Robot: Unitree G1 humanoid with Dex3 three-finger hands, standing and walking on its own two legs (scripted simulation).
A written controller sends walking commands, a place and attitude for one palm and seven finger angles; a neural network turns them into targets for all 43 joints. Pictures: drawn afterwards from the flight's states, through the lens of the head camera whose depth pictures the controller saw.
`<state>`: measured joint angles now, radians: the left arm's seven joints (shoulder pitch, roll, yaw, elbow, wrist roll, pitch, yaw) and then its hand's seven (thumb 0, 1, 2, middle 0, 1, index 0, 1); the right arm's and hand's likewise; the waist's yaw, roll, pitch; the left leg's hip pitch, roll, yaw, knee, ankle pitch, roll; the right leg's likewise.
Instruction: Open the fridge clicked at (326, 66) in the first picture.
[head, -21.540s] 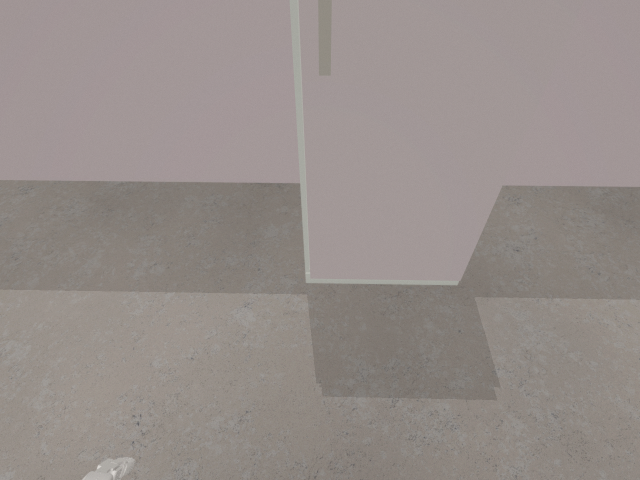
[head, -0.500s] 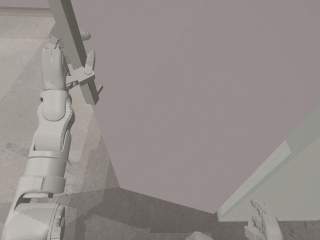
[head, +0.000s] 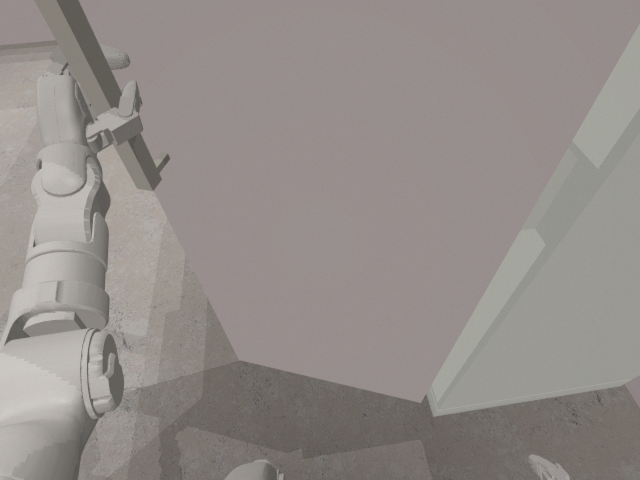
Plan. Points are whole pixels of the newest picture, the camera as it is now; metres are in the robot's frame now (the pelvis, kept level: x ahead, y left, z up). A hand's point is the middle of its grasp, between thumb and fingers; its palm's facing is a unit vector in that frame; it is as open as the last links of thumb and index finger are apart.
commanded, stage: stop walking and hold the door back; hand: left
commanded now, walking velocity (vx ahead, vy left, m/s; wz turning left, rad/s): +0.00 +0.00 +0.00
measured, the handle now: (106, 65) +0.49 +0.23 +0.27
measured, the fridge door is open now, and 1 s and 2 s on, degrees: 68 74 70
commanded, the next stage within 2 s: loosen the grip on the handle in 0.42 s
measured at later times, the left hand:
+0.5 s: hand (110, 141) +0.42 +0.22 +0.23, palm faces +0.24 -0.96 -0.17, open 6.3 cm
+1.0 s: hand (104, 148) +0.41 +0.22 +0.22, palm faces +0.26 -0.94 -0.21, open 13.7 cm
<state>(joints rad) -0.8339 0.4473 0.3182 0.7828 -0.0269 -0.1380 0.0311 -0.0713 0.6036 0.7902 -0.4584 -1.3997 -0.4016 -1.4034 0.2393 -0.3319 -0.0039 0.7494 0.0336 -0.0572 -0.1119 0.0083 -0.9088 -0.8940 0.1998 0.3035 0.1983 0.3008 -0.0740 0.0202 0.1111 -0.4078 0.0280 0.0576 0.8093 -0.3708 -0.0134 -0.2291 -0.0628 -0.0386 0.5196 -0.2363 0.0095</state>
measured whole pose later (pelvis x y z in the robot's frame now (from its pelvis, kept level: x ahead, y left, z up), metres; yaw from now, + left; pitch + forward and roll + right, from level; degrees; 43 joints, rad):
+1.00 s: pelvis +0.00 -0.01 -0.01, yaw -5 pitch +1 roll +0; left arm -0.59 0.50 0.35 0.59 -0.05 -0.35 -0.05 -0.01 -0.45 0.26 -0.47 -1.38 -0.30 -1.27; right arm 0.33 -0.28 0.01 0.74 0.03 -0.14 -0.07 0.01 -0.90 -0.89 0.20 0.30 0.20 0.30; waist -0.01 0.00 0.01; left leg -0.40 0.04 0.00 0.60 -0.22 -0.01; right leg -0.36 0.01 -0.01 0.62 -0.27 -0.01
